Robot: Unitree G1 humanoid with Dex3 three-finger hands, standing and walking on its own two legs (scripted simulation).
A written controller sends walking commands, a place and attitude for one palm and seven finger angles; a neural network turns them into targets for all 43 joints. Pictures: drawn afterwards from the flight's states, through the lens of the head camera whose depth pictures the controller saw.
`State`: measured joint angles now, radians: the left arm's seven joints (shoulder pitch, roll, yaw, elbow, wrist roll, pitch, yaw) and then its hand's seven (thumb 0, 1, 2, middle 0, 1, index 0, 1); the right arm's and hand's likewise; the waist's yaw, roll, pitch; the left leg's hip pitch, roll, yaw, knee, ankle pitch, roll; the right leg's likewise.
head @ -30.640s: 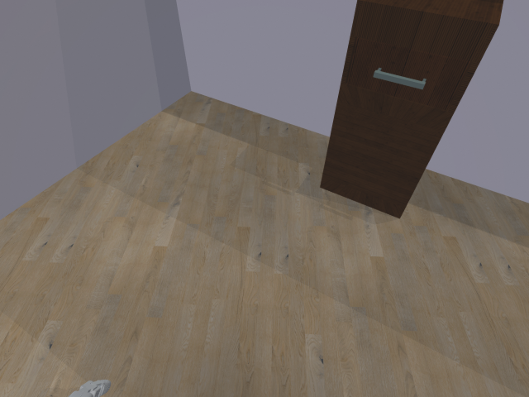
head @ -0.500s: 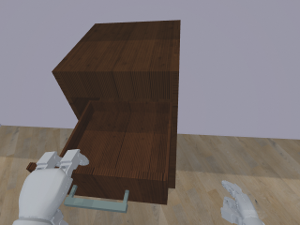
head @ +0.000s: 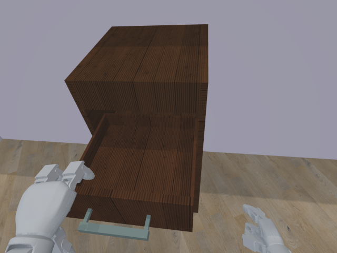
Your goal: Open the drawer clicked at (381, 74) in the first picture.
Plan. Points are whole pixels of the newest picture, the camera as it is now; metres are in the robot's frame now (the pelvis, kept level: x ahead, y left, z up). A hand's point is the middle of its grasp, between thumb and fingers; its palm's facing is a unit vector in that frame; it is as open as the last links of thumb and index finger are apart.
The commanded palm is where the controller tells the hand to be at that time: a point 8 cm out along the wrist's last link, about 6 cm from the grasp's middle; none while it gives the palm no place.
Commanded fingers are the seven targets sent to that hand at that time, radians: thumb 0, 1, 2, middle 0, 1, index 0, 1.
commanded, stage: draw the hand back to the body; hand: left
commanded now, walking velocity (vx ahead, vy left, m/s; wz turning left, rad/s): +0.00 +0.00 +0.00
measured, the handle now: (115, 223) +0.20 +0.18 -0.06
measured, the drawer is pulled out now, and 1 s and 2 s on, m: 0.30 0.30 0.30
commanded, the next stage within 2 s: step back with the hand held close in 1.26 s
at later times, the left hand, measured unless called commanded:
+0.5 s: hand (74, 195) +0.18 +0.20 +0.14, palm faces +0.35 -0.85 -0.39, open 13.2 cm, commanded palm +0.13 +0.25 +0.17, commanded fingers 0.00 -0.05 0.50 -0.27 -0.91 -0.27 -0.91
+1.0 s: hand (56, 185) +0.18 +0.22 +0.17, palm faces +0.44 -0.79 -0.43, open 9.1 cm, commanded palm +0.12 +0.26 +0.19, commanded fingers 0.00 0.83 0.87 -0.20 -0.34 -0.20 -0.34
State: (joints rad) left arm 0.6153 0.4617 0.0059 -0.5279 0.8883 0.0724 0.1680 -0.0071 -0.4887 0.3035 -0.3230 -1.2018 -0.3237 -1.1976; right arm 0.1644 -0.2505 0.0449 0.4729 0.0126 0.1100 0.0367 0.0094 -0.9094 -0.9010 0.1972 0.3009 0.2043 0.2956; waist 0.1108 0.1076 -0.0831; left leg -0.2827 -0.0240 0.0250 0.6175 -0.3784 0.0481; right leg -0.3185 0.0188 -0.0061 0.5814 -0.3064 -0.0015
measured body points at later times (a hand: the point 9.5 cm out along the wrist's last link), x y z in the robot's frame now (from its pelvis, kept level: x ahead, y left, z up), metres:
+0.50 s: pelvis +0.01 -0.01 +0.01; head +0.00 -0.02 +0.46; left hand +0.15 +0.25 +0.16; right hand +0.21 -0.20 -0.06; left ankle -0.04 +0.08 -0.73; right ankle +0.00 -0.12 -0.73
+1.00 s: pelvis +0.01 -0.03 +0.01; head +0.00 -0.05 +0.46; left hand +0.15 +0.26 +0.19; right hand +0.23 -0.23 -0.06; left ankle -0.04 +0.08 -0.73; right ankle +0.00 -0.12 -0.73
